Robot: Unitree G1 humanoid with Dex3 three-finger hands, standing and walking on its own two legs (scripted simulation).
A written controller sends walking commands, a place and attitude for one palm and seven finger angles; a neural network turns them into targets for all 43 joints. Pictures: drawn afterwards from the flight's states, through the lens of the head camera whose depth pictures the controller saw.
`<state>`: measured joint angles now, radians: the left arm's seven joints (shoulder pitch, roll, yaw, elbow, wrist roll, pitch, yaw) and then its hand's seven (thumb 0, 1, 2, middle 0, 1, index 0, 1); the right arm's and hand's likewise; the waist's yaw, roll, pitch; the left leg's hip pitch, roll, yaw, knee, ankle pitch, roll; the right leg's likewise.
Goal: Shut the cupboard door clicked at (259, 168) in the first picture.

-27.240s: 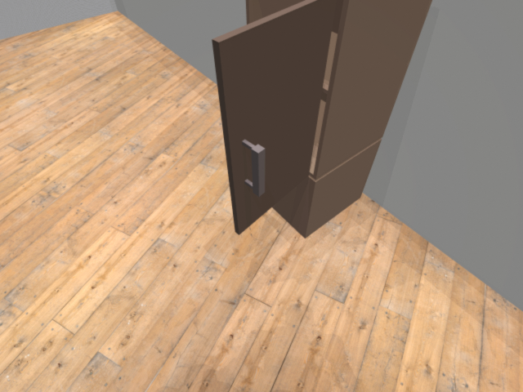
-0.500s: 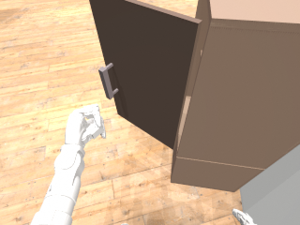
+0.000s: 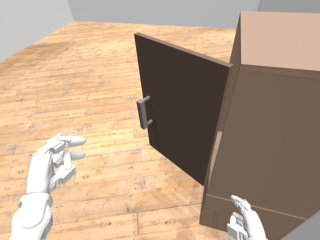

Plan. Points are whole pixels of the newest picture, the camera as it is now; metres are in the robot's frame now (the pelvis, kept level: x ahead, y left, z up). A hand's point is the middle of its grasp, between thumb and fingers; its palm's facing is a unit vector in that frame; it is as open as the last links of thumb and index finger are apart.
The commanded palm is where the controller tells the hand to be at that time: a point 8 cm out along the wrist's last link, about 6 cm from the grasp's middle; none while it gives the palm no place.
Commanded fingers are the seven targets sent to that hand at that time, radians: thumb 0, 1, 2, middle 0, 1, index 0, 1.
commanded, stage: draw the hand back to the body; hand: left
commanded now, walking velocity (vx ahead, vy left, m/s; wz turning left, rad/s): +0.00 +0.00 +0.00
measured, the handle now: (145, 112) +0.62 +0.14 -0.07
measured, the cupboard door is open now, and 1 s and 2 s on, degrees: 62 62 62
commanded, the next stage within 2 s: step back with the hand held close in 0.58 s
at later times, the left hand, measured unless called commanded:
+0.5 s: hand (39, 181) +0.18 +0.25 +0.15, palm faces +0.45 -0.80 -0.39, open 7.3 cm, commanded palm +0.13 +0.29 +0.17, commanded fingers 0.00 0.90 0.90 -0.20 -0.30 -0.20 -0.30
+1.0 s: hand (38, 171) +0.20 +0.27 +0.15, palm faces +0.36 -0.79 -0.50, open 7.4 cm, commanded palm +0.14 +0.31 +0.17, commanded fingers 0.00 0.90 0.90 -0.20 -0.30 -0.20 -0.30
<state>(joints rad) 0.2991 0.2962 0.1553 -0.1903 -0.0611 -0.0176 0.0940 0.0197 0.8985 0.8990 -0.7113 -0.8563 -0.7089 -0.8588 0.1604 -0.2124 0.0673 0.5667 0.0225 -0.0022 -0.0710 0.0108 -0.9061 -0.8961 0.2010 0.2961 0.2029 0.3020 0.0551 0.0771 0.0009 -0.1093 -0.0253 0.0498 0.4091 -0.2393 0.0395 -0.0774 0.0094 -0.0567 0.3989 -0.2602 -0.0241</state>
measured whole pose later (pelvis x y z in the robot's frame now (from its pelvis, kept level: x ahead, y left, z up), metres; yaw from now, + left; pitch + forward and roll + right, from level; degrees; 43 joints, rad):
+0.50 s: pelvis -0.01 -0.01 +0.00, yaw +0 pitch -5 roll +0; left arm 0.45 0.33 0.32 -0.33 -0.07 -0.08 0.11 0.02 0.89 0.90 -0.22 -0.32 -0.22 -0.32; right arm 0.20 -0.24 0.01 0.65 0.02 -0.09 -0.08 0.01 -0.91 -0.90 0.20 0.30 0.20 0.30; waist 0.06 0.08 0.02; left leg -0.09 -0.01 0.05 0.41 -0.22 0.03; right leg -0.06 0.02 -0.06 0.39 -0.24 -0.04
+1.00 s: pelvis -0.01 +0.01 +0.00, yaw -2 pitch +1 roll -1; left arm 0.53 0.40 0.38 -0.41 -0.07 -0.13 0.13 0.02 0.89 0.90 -0.21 -0.30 -0.21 -0.31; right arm 0.18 -0.26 -0.02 0.58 0.02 0.02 -0.09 0.01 -0.91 -0.90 0.20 0.30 0.20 0.30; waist 0.01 0.07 0.01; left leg -0.24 -0.02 0.08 0.48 -0.25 0.06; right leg -0.22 0.01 -0.03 0.46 -0.25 -0.01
